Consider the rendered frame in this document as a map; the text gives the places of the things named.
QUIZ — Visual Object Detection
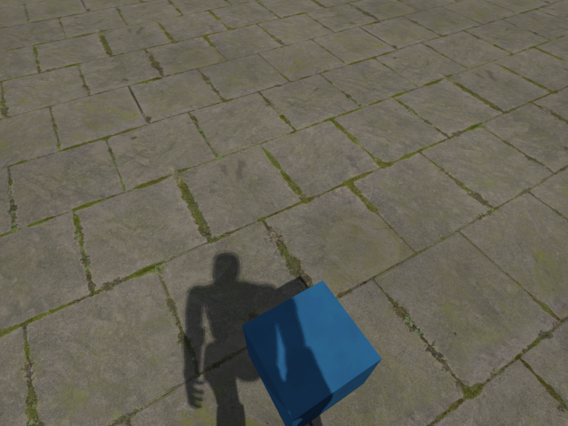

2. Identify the carton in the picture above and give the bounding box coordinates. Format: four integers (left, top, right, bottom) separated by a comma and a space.
242, 280, 382, 426

